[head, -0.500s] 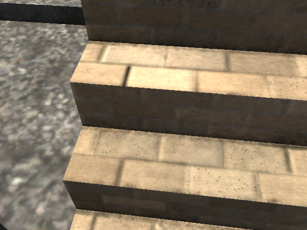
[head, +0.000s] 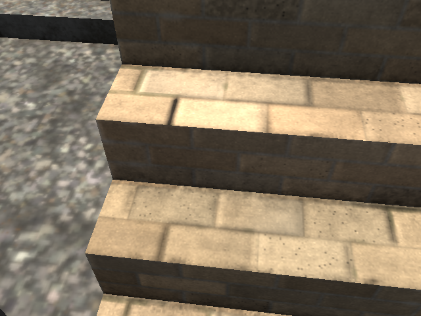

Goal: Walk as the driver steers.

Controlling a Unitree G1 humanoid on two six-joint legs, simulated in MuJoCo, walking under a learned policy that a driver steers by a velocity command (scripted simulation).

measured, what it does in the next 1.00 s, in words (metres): stands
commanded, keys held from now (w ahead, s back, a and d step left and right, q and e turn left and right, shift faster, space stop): w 0.22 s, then no key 0.78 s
